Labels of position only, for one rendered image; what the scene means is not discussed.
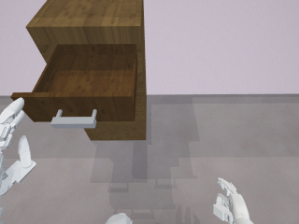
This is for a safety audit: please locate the robot right hand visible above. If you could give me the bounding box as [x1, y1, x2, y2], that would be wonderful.
[213, 177, 250, 224]

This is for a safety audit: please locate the robot left hand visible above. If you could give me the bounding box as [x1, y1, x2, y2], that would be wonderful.
[0, 98, 36, 199]

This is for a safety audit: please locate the left robot thigh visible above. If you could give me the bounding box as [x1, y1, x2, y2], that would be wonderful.
[105, 214, 133, 224]

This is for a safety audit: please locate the cabinet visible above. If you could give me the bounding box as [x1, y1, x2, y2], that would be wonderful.
[26, 0, 147, 141]

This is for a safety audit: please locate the handle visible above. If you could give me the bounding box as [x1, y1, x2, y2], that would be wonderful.
[50, 109, 97, 129]

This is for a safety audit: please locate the drawer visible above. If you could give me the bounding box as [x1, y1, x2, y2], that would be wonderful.
[10, 44, 138, 122]

